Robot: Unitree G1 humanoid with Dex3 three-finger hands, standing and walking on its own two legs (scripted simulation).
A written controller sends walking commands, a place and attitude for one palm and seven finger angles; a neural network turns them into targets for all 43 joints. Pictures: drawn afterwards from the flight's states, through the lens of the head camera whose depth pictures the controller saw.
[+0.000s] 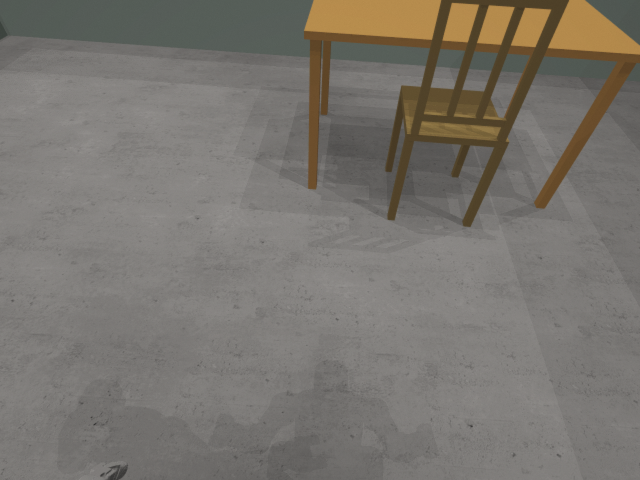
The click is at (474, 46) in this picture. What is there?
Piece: chair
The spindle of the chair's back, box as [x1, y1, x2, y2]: [447, 5, 488, 115]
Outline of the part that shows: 488,5 479,5 449,103 447,115 453,115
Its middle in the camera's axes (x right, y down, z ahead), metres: +0.47 -0.57 +1.26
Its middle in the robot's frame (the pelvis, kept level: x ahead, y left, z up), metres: +1.34 -0.41 -0.05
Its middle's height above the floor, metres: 0.72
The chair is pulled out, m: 0.00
